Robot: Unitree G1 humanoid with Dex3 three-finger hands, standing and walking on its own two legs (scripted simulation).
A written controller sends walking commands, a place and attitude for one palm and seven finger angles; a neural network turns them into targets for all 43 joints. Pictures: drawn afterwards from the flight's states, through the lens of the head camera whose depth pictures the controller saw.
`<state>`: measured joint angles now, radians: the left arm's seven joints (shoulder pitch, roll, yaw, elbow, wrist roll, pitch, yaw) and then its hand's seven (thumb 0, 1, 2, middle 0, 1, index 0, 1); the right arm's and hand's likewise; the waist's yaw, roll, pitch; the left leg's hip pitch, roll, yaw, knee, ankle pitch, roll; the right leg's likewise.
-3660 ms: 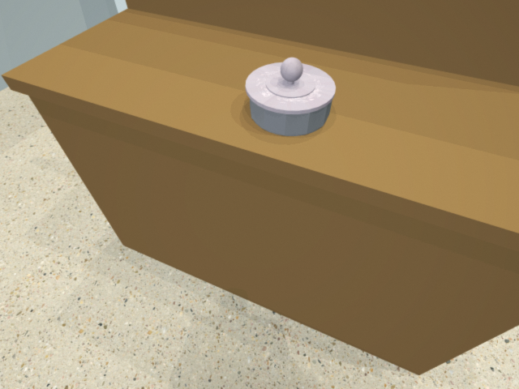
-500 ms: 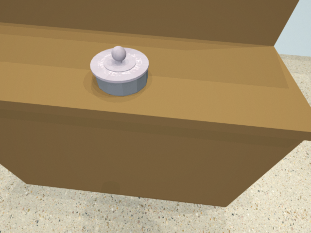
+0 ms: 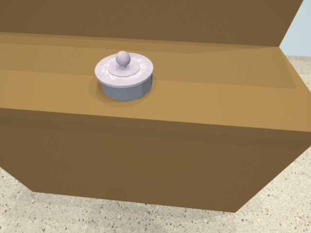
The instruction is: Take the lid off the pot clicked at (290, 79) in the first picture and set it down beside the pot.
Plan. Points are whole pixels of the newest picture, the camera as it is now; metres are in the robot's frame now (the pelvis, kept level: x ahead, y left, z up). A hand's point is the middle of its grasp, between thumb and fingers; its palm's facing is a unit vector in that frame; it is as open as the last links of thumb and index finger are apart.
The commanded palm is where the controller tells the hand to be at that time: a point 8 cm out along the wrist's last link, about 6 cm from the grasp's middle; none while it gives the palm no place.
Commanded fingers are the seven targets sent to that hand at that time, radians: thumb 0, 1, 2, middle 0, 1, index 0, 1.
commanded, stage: look again from close up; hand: left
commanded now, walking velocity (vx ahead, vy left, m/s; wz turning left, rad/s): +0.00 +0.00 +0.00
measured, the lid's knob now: (123, 58) +0.55 +0.13 +0.17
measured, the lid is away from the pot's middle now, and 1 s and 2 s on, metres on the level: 0.00 0.00 0.00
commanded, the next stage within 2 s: shuffle to correct the standing spot in 0.40 s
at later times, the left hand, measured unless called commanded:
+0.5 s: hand out of the picture +0.02 +0.17 -0.17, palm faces +0.02 -0.98 -0.20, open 7.4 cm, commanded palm none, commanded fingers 0.00 0.90 0.90 -0.20 -0.30 -0.20 -0.30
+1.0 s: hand out of the picture +0.12 +0.18 -0.16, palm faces -0.01 -0.98 -0.20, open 7.4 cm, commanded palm none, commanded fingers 0.00 0.90 0.90 -0.20 -0.30 -0.20 -0.30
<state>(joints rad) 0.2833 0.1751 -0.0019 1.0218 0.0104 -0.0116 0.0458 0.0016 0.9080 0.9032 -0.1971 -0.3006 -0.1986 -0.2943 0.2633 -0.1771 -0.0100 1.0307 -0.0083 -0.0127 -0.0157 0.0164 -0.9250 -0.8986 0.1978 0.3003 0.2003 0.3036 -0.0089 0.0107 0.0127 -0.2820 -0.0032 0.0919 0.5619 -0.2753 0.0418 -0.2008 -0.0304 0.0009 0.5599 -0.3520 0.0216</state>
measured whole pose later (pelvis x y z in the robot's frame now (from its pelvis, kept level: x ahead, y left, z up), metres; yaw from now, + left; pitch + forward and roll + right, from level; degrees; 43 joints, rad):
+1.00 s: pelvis +0.06 +0.00 +0.01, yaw -1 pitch +1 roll +1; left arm 0.20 0.18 0.04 0.99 0.01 0.01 0.01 0.01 0.91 0.90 -0.20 -0.30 -0.20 -0.29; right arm 0.36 -0.13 0.00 1.05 -0.02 -0.05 -0.03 0.00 -0.90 -0.90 0.20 0.30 0.20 0.30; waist -0.02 -0.02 0.08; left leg -0.15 -0.02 0.11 0.42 -0.29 0.05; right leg -0.46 -0.04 -0.07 0.96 -0.45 -0.03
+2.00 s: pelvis +0.07 +0.02 +0.00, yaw +0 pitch +0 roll +1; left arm 0.33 0.15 -0.02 1.02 0.01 0.01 0.02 0.00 0.91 0.90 -0.20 -0.30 -0.20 -0.29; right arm 0.31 -0.20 -0.01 0.99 -0.01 0.01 -0.01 0.01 -0.91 -0.90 0.20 0.30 0.20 0.30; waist 0.01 0.02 0.03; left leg -0.24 -0.04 0.06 0.50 -0.26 0.04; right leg -0.33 -0.01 0.07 0.53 -0.21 0.01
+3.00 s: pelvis +0.13 +0.01 +0.01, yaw +0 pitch +0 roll +0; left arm 0.26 0.17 -0.01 1.06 0.00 -0.01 0.04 0.00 0.92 0.90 -0.20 -0.30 -0.20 -0.29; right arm 0.26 -0.15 0.01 1.09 0.00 -0.02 -0.03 0.01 -0.91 -0.90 0.20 0.30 0.20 0.30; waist 0.00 -0.01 0.06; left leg -0.10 0.01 0.04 0.42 -0.31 0.00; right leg -0.19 0.03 0.05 0.45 -0.26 -0.01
